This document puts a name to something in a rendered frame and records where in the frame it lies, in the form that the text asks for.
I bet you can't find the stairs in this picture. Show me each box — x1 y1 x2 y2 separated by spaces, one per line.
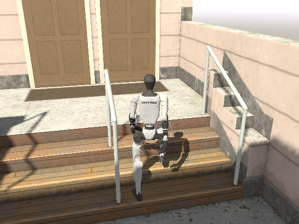
0 116 245 224

